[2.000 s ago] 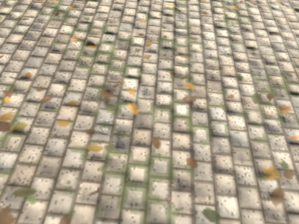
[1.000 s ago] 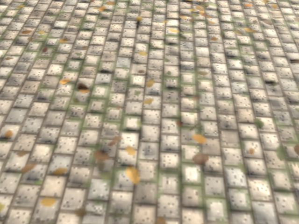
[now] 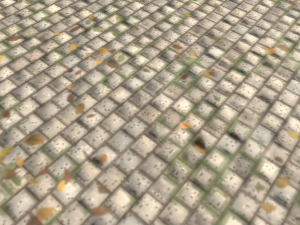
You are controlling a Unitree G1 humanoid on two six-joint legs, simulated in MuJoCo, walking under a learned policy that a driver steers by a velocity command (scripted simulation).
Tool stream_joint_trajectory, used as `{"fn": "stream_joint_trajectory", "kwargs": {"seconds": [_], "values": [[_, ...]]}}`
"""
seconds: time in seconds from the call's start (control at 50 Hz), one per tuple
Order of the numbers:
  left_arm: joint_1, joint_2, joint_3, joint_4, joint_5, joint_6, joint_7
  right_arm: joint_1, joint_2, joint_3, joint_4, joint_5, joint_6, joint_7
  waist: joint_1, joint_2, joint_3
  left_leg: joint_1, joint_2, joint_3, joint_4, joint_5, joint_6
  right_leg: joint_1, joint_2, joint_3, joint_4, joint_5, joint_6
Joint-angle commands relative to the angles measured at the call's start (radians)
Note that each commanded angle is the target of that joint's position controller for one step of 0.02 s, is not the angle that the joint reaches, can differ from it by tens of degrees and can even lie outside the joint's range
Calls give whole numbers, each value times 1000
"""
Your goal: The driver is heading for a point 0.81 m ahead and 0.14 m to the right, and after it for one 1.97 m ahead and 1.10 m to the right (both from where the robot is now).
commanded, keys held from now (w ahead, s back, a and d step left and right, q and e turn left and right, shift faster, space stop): w+q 0.14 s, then w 0.02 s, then no key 0.42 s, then e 0.42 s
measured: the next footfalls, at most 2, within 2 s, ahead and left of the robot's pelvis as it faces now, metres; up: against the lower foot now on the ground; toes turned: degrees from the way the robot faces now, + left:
right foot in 0.34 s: +0.38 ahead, -0.09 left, +0.00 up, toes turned +9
left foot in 0.72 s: +0.28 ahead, +0.10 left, +0.00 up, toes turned +6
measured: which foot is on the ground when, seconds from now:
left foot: down 0.00-0.34, up 0.36-0.70, down 0.72-1.00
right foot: up 0.00-0.32, down 0.34-0.74, up 0.76-1.00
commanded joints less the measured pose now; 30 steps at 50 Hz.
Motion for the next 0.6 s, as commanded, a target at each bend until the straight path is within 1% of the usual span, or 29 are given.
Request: {"fn": "stream_joint_trajectory", "kwargs": {"seconds": [0.02, 0.08, 0.16, 0.2, 0.24, 0.26, 0.28, 0.3, 0.32, 0.34, 0.36, 0.38, 0.4, 0.42, 0.44, 0.46, 0.48, 0.52, 0.54, 0.56, 0.6], "values": [[52, 73, 19, -47, 7, 23, -6, 36, -143, -34, -52, 6, -34, -3, 19, 41, -80, 85, 251, -271, -189, 359, 139, -83, -2, -4, -64, 76, 23], [-82, 78, 17, -93, 5, 25, -7, 111, -146, -34, -34, 5, -34, -5, -25, 61, -35, 115, 239, -296, -209, 317, 117, -173, 5, -4, -191, 183, 35], [-204, 71, 6, -134, -1, 17, -14, 185, -147, -33, -17, 4, -34, -11, -70, 77, -31, 202, 234, -310, -179, 365, 94, -201, 39, 0, -355, 289, 28], [-248, 60, -3, -148, -6, 8, -15, 215, -134, -27, -3, 0, -31, -19, -86, 77, -15, 225, 226, -278, -127, 570, 70, -166, 70, -25, -438, 310, 11], [-260, 51, -10, -154, -12, -5, -13, 235, -125, -21, 10, -6, -27, -27, -95, 91, -26, 231, 216, -255, -70, 721, 35, -76, 111, -47, -513, 320, -16], [-233, 57, -10, -147, -13, -12, -11, 228, -125, -19, 11, -8, -26, -31, -81, 103, -38, 226, 216, -259, -43, 759, 14, -5, 127, -44, -550, 314, -34], [-170, 78, -4, -127, -11, -17, -5, 205, -134, -19, 7, -11, -29, -35, -52, 116, -58, 221, 217, -268, 2, 817, -9, 85, 146, -36, -580, 294, -56], [-84, 105, 6, -96, -9, -24, 3, 181, -149, -21, 3, -11, -34, -38, -15, 123, -89, 230, 211, -278, 77, 887, -26, 177, 166, -34, -612, 284, -77], [26, 119, 11, -65, -6, -38, 13, 148, -162, -23, 1, -1, -40, -36, 53, 103, -127, 218, 180, -257, 214, 867, -44, 306, 150, -30, -712, 399, -97], [146, 162, 19, -42, 4, -56, 23, 141, -132, -14, -23, 11, -49, -32, 93, 44, -224, 91, 132, -243, 412, 590, -62, 542, 5, 77, -684, 699, -129], [182, 240, 35, -48, 10, -50, 21, 321, -22, 3, -21, 49, -42, -38, 20, -229, -399, -145, -26, -150, 786, -347, -105, 841, -344, 403, -564, 1324, -310], [189, 193, 34, -54, -33, -30, 10, 351, -113, -10, 9, 27, -29, -50, 31, -136, -498, -207, -40, -169, 910, -433, -102, 822, -361, 533, -611, 1314, -374], [109, 124, 17, -63, -45, -26, 8, 273, -127, -15, 24, 6, -18, -48, 15, -28, -368, -219, 1, -200, 915, -342, -113, 681, -294, 421, -669, 1151, -346], [30, 62, -3, -66, -41, -24, 10, 207, -110, -8, 12, -6, -13, -41, -1, -7, -257, -240, 35, -180, 857, -304, -122, 573, -233, 327, -713, 1022, -303], [-1, 31, -17, -58, -38, -25, 14, 166, -91, -4, 8, -10, -2, -32, -12, -21, -190, -232, 64, -173, 798, -285, -132, 486, -184, 252, -758, 958, -271], [-3, 29, -21, -42, -40, -24, 19, 166, -75, -1, 11, -19, 17, -22, -28, -51, -159, -165, 79, -159, 733, -256, -140, 392, -143, 192, -794, 896, -243], [-5, 40, -21, -29, -34, -24, 17, 189, -58, 3, 26, -23, 32, -17, -43, -69, -157, -96, 71, -133, 699, -234, -147, 326, -117, 150, -813, 869, -233], [-23, 58, -21, -13, -22, -27, 15, 199, -33, 12, 40, -17, 48, -15, -67, -87, -168, -25, 69, -101, 584, -227, -155, 259, -90, 95, -831, 813, -229], [-28, 64, -21, -5, -18, -26, 15, 182, -26, 17, 43, -17, 54, -16, -67, -97, -165, -15, 76, -84, 509, -229, -156, 246, -84, 84, -839, 752, -229], [-23, 70, -20, 4, -17, -22, 14, 157, -21, 22, 45, -20, 59, -19, -59, -110, -163, -3, 88, -70, 440, -225, -156, 240, -80, 83, -847, 658, -227], [7, 85, -15, 23, -19, -5, 12, 104, -25, 29, 48, -23, 70, -25, -29, -133, -158, 26, 103, -41, 335, -204, -151, 220, -68, 117, -873, 375, -223]]}}
Keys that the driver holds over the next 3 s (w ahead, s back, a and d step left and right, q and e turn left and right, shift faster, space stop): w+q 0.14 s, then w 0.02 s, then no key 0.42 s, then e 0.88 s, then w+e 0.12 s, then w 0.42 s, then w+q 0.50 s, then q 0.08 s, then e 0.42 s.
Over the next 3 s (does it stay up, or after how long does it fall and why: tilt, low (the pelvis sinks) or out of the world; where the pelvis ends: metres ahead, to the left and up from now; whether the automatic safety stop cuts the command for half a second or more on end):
stays up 0.75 -0.28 0.00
